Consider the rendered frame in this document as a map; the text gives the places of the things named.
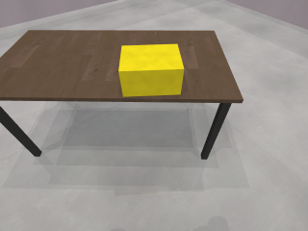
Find carton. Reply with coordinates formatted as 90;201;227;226
118;43;185;97

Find table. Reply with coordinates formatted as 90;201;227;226
0;30;244;160

